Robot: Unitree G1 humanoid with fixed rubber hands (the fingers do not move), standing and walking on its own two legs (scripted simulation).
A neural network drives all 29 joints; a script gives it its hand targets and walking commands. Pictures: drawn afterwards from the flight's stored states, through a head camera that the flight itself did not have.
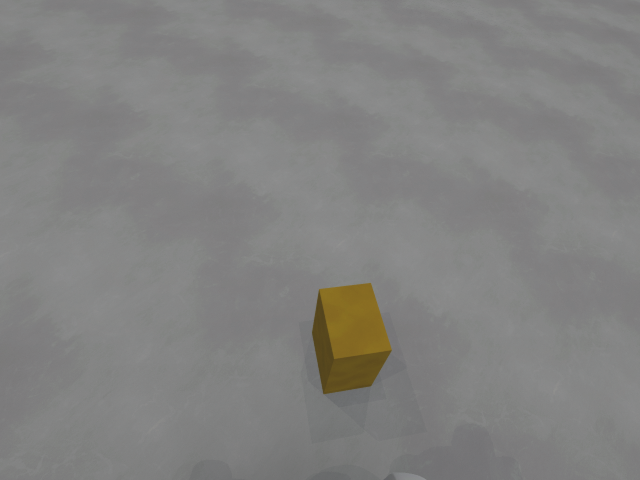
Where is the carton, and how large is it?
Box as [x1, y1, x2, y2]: [312, 283, 391, 393]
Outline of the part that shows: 370,283 319,289 312,334 323,393 370,385 391,350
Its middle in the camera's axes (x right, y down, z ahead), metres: +0.08 +0.32 +1.17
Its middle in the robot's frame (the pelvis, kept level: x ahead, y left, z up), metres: +0.57 -0.10 -0.63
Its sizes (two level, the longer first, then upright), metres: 0.208 0.156 0.291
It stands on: the floor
